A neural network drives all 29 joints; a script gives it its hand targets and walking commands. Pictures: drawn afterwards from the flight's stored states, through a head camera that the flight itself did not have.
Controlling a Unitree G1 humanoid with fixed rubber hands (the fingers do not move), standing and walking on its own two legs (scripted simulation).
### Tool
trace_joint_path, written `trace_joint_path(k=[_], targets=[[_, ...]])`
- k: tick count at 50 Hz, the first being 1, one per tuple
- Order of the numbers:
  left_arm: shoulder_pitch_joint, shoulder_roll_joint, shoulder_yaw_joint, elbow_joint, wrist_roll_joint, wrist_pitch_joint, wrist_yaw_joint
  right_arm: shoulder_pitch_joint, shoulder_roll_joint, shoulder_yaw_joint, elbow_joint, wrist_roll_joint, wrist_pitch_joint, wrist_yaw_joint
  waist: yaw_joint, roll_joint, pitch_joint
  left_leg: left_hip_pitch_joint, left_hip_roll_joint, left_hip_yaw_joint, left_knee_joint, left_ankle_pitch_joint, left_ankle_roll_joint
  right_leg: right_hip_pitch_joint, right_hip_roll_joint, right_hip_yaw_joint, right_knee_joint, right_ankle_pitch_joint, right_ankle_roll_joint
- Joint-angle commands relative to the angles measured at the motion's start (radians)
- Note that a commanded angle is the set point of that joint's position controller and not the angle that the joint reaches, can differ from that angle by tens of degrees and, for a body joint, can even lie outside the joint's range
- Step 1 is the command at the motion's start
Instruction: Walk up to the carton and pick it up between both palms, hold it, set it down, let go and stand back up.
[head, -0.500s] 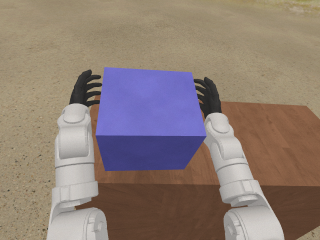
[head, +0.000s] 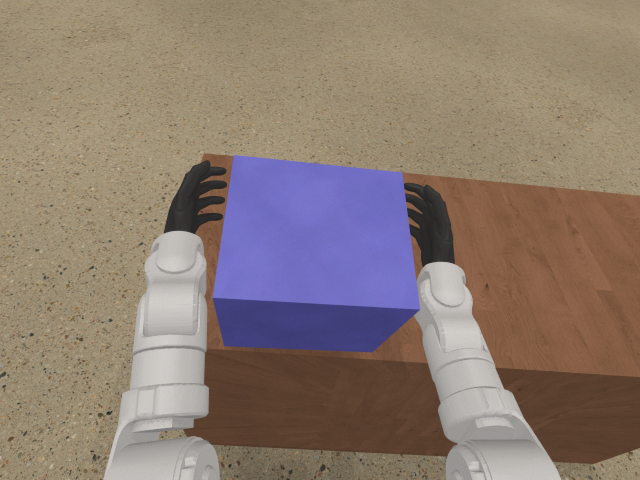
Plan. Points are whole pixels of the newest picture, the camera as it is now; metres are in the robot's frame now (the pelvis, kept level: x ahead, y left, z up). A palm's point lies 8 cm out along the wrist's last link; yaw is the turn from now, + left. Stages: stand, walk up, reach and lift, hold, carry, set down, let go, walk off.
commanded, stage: set down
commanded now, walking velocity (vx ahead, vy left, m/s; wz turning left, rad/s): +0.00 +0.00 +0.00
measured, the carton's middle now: (309, 262) +0.37 +0.01 +0.06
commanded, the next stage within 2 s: none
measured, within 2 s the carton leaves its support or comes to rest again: neither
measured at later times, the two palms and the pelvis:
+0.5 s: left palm (180, 244) +0.36 +0.18 +0.10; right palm (423, 233) +0.38 -0.12 +0.13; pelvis +0.01 -0.01 +0.00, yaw +1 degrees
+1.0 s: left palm (189, 251) +0.39 +0.17 +0.06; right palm (413, 233) +0.41 -0.13 +0.10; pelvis +0.01 +0.00 +0.00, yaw -1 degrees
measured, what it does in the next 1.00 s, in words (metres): stands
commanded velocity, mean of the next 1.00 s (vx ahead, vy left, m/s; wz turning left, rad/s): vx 0.00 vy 0.00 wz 0.00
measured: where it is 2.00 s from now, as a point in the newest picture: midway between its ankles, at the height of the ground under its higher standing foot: outside the picture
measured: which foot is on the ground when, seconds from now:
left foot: down 0.00-1.00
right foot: down 0.00-1.00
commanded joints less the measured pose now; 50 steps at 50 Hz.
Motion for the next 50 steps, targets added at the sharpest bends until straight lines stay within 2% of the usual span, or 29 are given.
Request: trace_joint_path(k=[1, 4, 5, 8, 10, 11, 12, 13, 14, 15, 16, 17, 18, 21, 25, 26, 28, 29, 30, 31, 34, 38, 40, 41, 44, 46, 48, 49, 50], targets=[[-0.495, -0.430, -0.437, -0.169, -0.117, -0.101, -0.087, -0.741, 0.432, 0.470, -0.366, 0.034, -0.127, 0.103, 0.031, 0.059, -0.625, 0.238, -0.018, 0.034, 0.081, 0.468, -0.040, 0.100, 0.028, -0.028, 0.050, 0.478, 0.034], [-0.432, -0.403, -0.420, -0.158, -0.096, -0.089, -0.099, -0.693, 0.443, 0.494, -0.349, 0.050, -0.113, 0.080, 0.035, 0.076, -0.621, 0.200, -0.029, 0.022, 0.080, 0.468, -0.044, 0.156, 0.020, -0.010, 0.067, 0.593, 0.041], [-0.401, -0.400, -0.405, -0.165, -0.092, -0.076, -0.106, -0.655, 0.452, 0.498, -0.339, 0.049, -0.099, 0.072, 0.030, 0.049, -0.579, 0.184, -0.035, 0.021, 0.076, 0.470, -0.046, 0.165, 0.021, -0.006, 0.079, 0.650, 0.050], [-0.362, -0.367, -0.362, -0.158, -0.080, -0.041, -0.140, -0.615, 0.421, 0.477, -0.301, 0.033, -0.063, 0.059, 0.014, 0.022, -0.471, 0.157, -0.041, 0.031, 0.048, 0.403, -0.037, 0.200, 0.015, -0.008, 0.089, 0.689, 0.061], [-0.379, -0.356, -0.354, -0.159, -0.077, -0.021, -0.170, -0.584, 0.401, 0.443, -0.249, 0.021, -0.042, 0.047, -0.017, 0.022, -0.396, 0.144, -0.043, 0.025, 0.024, 0.348, -0.031, 0.192, 0.005, -0.006, 0.081, 0.644, 0.066], [-0.371, -0.344, -0.327, -0.121, -0.065, -0.015, -0.179, -0.591, 0.394, 0.423, -0.234, 0.017, -0.036, 0.048, -0.008, 0.027, -0.367, 0.159, -0.039, 0.038, 0.015, 0.319, -0.032, 0.178, 0.005, -0.015, 0.065, 0.590, 0.067], [-0.389, -0.358, -0.335, -0.129, -0.058, -0.012, -0.190, -0.589, 0.386, 0.402, -0.209, 0.011, -0.035, 0.047, -0.022, 0.043, -0.349, 0.150, -0.038, 0.039, 0.006, 0.285, -0.026, 0.160, 0.006, -0.014, 0.054, 0.513, 0.064], [-0.397, -0.361, -0.322, -0.120, -0.069, -0.017, -0.195, -0.606, 0.377, 0.383, -0.227, -0.007, -0.039, 0.050, -0.028, 0.022, -0.336, 0.148, -0.037, 0.042, 0.009, 0.291, -0.025, 0.165, 0.006, -0.027, 0.050, 0.493, 0.056], [-0.403, -0.358, -0.316, -0.116, -0.061, -0.025, -0.195, -0.615, 0.387, 0.375, -0.221, -0.005, -0.049, 0.051, -0.021, 0.043, -0.325, 0.152, -0.036, 0.039, 0.005, 0.286, -0.023, 0.151, -0.002, -0.023, 0.048, 0.496, 0.067], [-0.409, -0.367, -0.323, -0.115, -0.065, -0.038, -0.196, -0.595, 0.391, 0.365, -0.218, -0.014, -0.058, 0.056, -0.032, 0.016, -0.310, 0.152, -0.034, 0.037, -0.002, 0.292, -0.027, 0.155, 0.007, -0.036, 0.045, 0.496, 0.071], [-0.415, -0.358, -0.325, -0.107, -0.058, -0.045, -0.197, -0.603, 0.384, 0.360, -0.214, -0.022, -0.064, 0.056, -0.038, 0.049, -0.330, 0.159, -0.033, 0.041, -0.003, 0.290, -0.026, 0.161, -0.001, -0.026, 0.040, 0.483, 0.069], [-0.449, -0.375, -0.323, -0.097, -0.063, -0.065, -0.193, -0.616, 0.382, 0.351, -0.224, -0.041, -0.076, 0.065, -0.049, 0.029, -0.374, 0.148, -0.034, 0.045, 0.005, 0.296, -0.032, 0.169, 0.005, -0.035, 0.047, 0.474, 0.065], [-0.479, -0.383, -0.326, -0.109, -0.071, -0.085, -0.187, -0.619, 0.398, 0.341, -0.203, -0.040, -0.088, 0.069, -0.037, 0.057, -0.390, 0.162, -0.030, 0.034, 0.006, 0.302, -0.032, 0.143, 0.004, -0.030, 0.042, 0.450, 0.063], [-0.562, -0.413, -0.337, -0.066, -0.072, -0.149, -0.160, -0.647, 0.398, 0.288, -0.143, -0.102, -0.124, 0.095, -0.050, 0.083, -0.441, 0.202, -0.016, 0.040, 0.014, 0.299, -0.048, 0.082, 0.008, -0.054, 0.029, 0.352, 0.050], [-0.675, -0.432, -0.330, 0.046, -0.068, -0.232, -0.126, -0.670, 0.424, 0.208, -0.017, -0.166, -0.143, 0.134, -0.034, 0.118, -0.463, 0.183, 0.001, 0.058, -0.009, 0.198, -0.047, -0.025, 0.009, -0.054, 0.009, 0.174, 0.030], [-0.682, -0.429, -0.315, 0.068, -0.059, -0.251, -0.114, -0.675, 0.425, 0.180, 0.019, -0.179, -0.152, 0.143, -0.013, 0.132, -0.494, 0.199, -0.003, 0.071, -0.004, 0.220, -0.047, -0.034, 0.008, -0.059, 0.013, 0.178, 0.029], [-0.727, -0.444, -0.282, 0.114, -0.044, -0.284, -0.095, -0.706, 0.464, 0.145, 0.060, -0.209, -0.153, 0.161, 0.001, 0.141, -0.494, 0.196, 0.000, 0.077, -0.015, 0.198, -0.046, -0.064, 0.013, -0.055, -0.004, 0.106, 0.026], [-0.719, -0.423, -0.265, 0.147, -0.037, -0.300, -0.088, -0.687, 0.453, 0.122, 0.118, -0.225, -0.153, 0.169, 0.023, 0.132, -0.509, 0.191, 0.002, 0.083, -0.008, 0.202, -0.044, -0.056, 0.005, -0.047, 0.005, 0.139, 0.029], [-0.717, -0.424, -0.242, 0.173, -0.044, -0.310, -0.081, -0.698, 0.445, 0.098, 0.116, -0.239, -0.155, 0.178, 0.025, 0.102, -0.504, 0.165, 0.001, 0.086, -0.020, 0.206, -0.041, -0.022, 0.014, -0.048, 0.004, 0.148, 0.036], [-0.690, -0.414, -0.208, 0.206, -0.014, -0.312, -0.084, -0.682, 0.470, 0.095, 0.145, -0.242, -0.157, 0.177, 0.044, 0.109, -0.497, 0.151, 0.000, 0.089, -0.022, 0.200, -0.029, -0.021, 0.005, -0.026, 0.005, 0.170, 0.035], [-0.657, -0.403, -0.128, 0.268, -0.001, -0.320, -0.086, -0.694, 0.487, 0.092, 0.183, -0.252, -0.158, 0.177, 0.072, 0.025, -0.475, 0.107, -0.008, 0.108, -0.029, 0.237, -0.017, 0.055, 0.017, -0.018, 0.030, 0.267, 0.049], [-0.663, -0.395, -0.092, 0.311, 0.005, -0.356, -0.096, -0.693, 0.499, 0.093, 0.227, -0.253, -0.174, 0.167, 0.061, -0.001, -0.499, 0.074, -0.010, 0.109, -0.012, 0.312, -0.023, 0.128, 0.012, -0.005, 0.063, 0.456, 0.063], [-0.702, -0.407, -0.077, 0.319, 0.007, -0.378, -0.096, -0.713, 0.495, 0.065, 0.241, -0.264, -0.178, 0.168, 0.064, 0.041, -0.500, 0.065, -0.012, 0.103, -0.006, 0.313, -0.018, 0.130, 0.009, -0.009, 0.062, 0.413, 0.058], [-0.710, -0.403, -0.078, 0.331, 0.010, -0.387, -0.093, -0.704, 0.509, 0.058, 0.256, -0.264, -0.175, 0.171, 0.056, 0.027, -0.480, 0.072, -0.004, 0.098, -0.013, 0.300, -0.016, 0.104, 0.014, -0.015, 0.051, 0.379, 0.058], [-0.736, -0.436, -0.107, 0.322, -0.004, -0.426, -0.076, -0.710, 0.518, 0.045, 0.266, -0.288, -0.204, 0.172, 0.049, 0.059, -0.547, 0.106, 0.003, 0.097, 0.026, 0.404, -0.033, 0.079, 0.017, -0.021, 0.055, 0.417, 0.045], [-0.788, -0.452, -0.142, 0.332, -0.016, -0.456, -0.059, -0.731, 0.509, 0.023, 0.292, -0.305, -0.224, 0.171, 0.026, 0.098, -0.603, 0.168, 0.009, 0.086, 0.056, 0.469, -0.054, -0.010, 0.027, -0.031, 0.039, 0.382, 0.036], [-0.791, -0.441, -0.149, 0.351, -0.008, -0.469, -0.048, -0.706, 0.492, -0.024, 0.338, -0.311, -0.218, 0.174, 0.006, 0.125, -0.573, 0.175, 0.017, 0.085, 0.055, 0.463, -0.066, -0.065, 0.030, -0.036, 0.024, 0.307, 0.025], [-0.819, -0.441, -0.145, 0.353, -0.013, -0.472, -0.046, -0.728, 0.490, -0.047, 0.333, -0.335, -0.218, 0.176, 0.006, 0.140, -0.606, 0.185, 0.016, 0.073, 0.064, 0.473, -0.060, -0.094, 0.030, -0.039, 0.025, 0.267, 0.025], [-0.813, -0.432, -0.145, 0.352, -0.012, -0.473, -0.040, -0.718, 0.497, -0.041, 0.340, -0.331, -0.214, 0.180, 0.020, 0.121, -0.620, 0.191, 0.020, 0.079, 0.063, 0.478, -0.061, -0.101, 0.031, -0.039, 0.019, 0.280, 0.018]])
